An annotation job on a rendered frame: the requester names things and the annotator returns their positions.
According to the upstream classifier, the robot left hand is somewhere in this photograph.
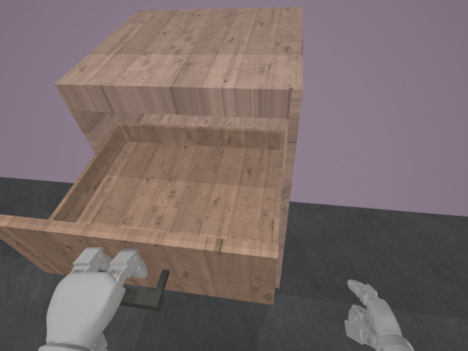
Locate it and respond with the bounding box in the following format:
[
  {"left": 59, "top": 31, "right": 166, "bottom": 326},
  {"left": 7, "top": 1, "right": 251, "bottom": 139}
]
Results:
[{"left": 46, "top": 247, "right": 148, "bottom": 351}]

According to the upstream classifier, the handle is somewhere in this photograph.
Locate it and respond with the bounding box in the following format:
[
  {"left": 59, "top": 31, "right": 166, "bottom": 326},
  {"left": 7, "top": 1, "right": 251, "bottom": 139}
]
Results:
[{"left": 99, "top": 269, "right": 170, "bottom": 312}]

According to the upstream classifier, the robot right forearm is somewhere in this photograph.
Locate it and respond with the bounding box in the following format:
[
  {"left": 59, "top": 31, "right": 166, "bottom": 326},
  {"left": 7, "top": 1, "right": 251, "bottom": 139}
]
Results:
[{"left": 375, "top": 333, "right": 414, "bottom": 351}]

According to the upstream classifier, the drawer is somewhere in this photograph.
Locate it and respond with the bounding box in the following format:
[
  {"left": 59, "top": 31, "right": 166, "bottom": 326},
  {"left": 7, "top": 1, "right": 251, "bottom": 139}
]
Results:
[{"left": 0, "top": 123, "right": 285, "bottom": 305}]

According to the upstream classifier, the cabinet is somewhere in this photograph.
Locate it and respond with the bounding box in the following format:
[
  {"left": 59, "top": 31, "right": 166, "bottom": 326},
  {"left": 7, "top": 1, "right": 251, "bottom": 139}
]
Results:
[{"left": 54, "top": 7, "right": 303, "bottom": 288}]

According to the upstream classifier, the robot right hand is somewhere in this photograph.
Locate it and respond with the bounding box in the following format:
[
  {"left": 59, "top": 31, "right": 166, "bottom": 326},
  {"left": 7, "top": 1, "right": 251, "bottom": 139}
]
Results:
[{"left": 344, "top": 279, "right": 402, "bottom": 349}]

